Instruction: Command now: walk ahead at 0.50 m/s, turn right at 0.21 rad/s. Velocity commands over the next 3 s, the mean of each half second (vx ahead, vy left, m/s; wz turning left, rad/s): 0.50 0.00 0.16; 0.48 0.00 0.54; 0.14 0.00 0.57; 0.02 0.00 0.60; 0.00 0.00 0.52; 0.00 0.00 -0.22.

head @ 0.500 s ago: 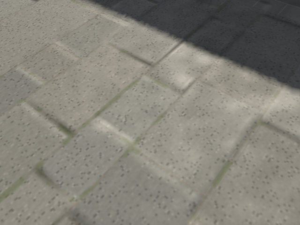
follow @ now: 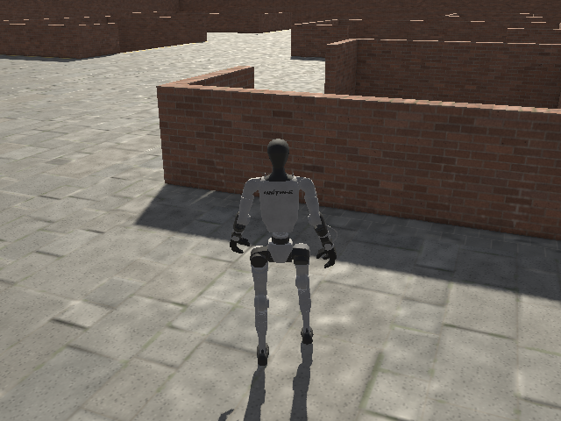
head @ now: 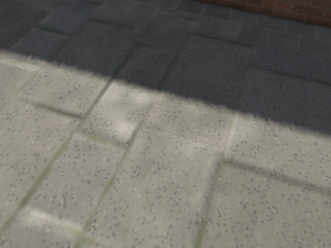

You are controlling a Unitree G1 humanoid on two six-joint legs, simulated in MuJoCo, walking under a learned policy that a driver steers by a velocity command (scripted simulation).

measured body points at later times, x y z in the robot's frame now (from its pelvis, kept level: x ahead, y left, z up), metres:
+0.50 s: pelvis +0.25 -0.06 +0.00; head +0.26 -0.06 +0.45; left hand +0.27 +0.23 -0.11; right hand +0.41 -0.31 -0.11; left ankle +0.32 +0.12 -0.67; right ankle +0.23 -0.16 -0.75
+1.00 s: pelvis +0.48 +0.07 +0.00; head +0.51 +0.10 +0.45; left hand +0.54 +0.39 -0.10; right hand +0.67 -0.15 -0.10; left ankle +0.46 +0.13 -0.75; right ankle +0.64 -0.07 -0.67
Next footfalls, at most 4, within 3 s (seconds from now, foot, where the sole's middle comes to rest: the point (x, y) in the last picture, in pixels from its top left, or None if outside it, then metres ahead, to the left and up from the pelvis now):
0.22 right None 0.27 -0.16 -0.78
0.76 left None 0.50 0.15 -0.78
1.22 right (135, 184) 0.79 0.10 -0.78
1.66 left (100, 236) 0.56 0.24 -0.78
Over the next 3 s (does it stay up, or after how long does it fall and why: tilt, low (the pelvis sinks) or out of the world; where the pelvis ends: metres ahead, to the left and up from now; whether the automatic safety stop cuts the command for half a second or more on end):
stays up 0.61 0.13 -0.01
